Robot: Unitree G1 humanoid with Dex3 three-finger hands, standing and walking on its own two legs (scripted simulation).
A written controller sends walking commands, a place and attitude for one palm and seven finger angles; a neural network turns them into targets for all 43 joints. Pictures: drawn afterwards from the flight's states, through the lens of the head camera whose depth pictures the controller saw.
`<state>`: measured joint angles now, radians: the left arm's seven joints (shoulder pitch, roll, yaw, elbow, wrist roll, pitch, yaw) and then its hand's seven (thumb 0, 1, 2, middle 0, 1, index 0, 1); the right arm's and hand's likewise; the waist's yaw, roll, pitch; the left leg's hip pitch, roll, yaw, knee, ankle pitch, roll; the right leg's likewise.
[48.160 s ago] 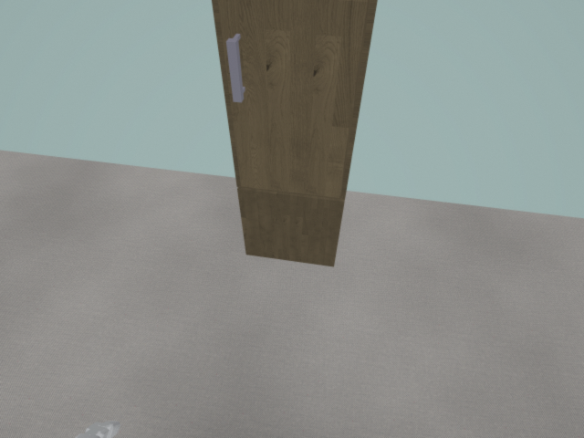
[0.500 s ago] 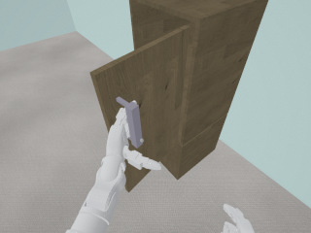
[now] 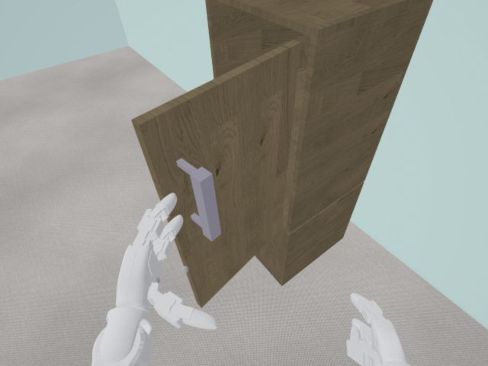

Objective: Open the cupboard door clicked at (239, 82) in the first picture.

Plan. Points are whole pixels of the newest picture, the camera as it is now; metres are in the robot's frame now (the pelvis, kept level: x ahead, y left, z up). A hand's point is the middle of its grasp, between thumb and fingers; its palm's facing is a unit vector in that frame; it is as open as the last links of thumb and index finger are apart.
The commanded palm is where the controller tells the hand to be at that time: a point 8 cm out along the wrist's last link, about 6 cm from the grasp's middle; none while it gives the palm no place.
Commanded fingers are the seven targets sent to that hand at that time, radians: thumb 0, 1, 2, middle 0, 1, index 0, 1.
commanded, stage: slide the hand sideways off the handle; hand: left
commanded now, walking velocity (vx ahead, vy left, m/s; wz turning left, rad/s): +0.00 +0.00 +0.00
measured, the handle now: (198, 200) +0.35 +0.11 +0.11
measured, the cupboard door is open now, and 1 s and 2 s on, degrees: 100 100 100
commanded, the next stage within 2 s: draw the hand back to the body in 0.30 s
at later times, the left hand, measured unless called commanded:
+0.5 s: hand (158, 291) +0.20 +0.13 +0.10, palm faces +0.01 -1.00 -0.03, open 16.4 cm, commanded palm +0.17 +0.20 +0.11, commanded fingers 0.00 -0.50 0.30 -0.15 -0.30 -0.15 -0.30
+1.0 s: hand (99, 280) +0.19 +0.20 +0.13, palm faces +0.15 -0.97 -0.21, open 15.8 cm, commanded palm +0.16 +0.25 +0.14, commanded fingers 0.00 -0.12 0.47 -0.16 -0.30 -0.16 -0.30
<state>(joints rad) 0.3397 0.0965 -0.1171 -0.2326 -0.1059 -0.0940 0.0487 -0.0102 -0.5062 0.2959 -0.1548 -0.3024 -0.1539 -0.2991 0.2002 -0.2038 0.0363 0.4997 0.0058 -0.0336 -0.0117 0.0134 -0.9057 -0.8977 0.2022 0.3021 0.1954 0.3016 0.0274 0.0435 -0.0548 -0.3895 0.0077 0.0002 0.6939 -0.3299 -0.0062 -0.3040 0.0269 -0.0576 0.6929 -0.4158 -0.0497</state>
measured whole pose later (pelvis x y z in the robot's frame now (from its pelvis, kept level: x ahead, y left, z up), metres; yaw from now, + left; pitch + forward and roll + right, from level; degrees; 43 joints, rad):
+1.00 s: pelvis +0.00 +0.02 +0.01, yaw +0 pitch +0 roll -1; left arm 0.50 0.27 0.10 -0.44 -0.14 -0.04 -0.02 -0.01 -0.40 0.34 -0.16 -0.30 -0.16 -0.30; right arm 0.23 -0.22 0.05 0.55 0.02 -0.17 -0.08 0.02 -0.90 -0.90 0.20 0.30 0.20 0.30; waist 0.06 0.06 -0.06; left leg -0.34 0.00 0.00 0.67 -0.33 0.02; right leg -0.24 0.02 -0.06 0.62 -0.39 -0.03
